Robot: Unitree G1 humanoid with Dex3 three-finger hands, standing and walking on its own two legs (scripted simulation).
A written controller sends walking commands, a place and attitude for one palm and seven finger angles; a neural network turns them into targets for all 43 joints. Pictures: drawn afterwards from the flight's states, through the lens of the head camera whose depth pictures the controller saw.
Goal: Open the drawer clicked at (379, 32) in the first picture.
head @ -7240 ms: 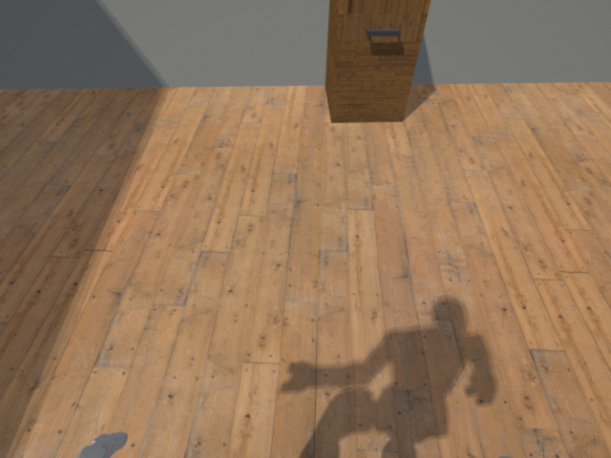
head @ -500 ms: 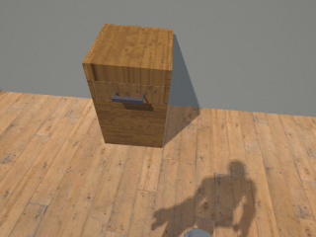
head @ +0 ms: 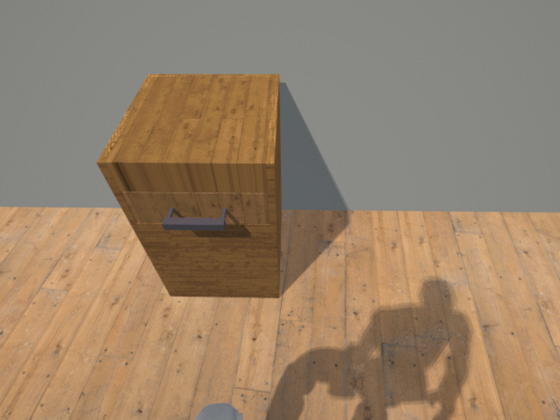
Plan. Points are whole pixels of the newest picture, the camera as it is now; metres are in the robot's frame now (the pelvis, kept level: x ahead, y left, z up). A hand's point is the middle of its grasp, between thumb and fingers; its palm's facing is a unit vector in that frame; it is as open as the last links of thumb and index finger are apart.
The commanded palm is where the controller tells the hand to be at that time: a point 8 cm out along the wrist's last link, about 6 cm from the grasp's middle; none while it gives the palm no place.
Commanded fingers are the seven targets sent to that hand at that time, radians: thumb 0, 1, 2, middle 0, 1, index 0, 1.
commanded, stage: take the last steps up to it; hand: left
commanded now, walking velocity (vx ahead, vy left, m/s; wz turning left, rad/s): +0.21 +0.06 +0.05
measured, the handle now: (196, 217) +0.65 +0.26 -0.24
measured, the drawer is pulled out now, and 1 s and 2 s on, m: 0.00 0.00 0.00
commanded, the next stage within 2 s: come to a stop and stand still in 0.18 s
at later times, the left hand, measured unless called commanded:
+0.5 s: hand out of the picture +0.13 +0.23 -0.19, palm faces +0.07 -0.99 -0.14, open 7.4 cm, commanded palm none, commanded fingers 0.00 0.90 0.90 -0.20 -0.30 -0.20 -0.30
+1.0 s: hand (187, 379) +0.22 +0.18 -0.15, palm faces +0.01 -0.95 -0.30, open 7.4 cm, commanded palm none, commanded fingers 0.00 0.90 0.90 -0.20 -0.30 -0.20 -0.30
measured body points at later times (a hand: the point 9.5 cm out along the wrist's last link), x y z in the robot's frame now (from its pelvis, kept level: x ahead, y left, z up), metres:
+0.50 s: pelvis +0.13 +0.07 +0.00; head +0.17 +0.10 +0.45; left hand +0.13 +0.29 -0.17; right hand +0.20 -0.17 -0.14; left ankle +0.13 +0.14 -0.74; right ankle +0.12 -0.08 -0.69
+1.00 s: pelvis +0.14 -0.01 +0.00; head +0.17 -0.06 +0.45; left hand +0.22 +0.23 -0.13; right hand +0.16 -0.26 -0.18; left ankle +0.09 +0.14 -0.66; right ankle +0.13 -0.10 -0.74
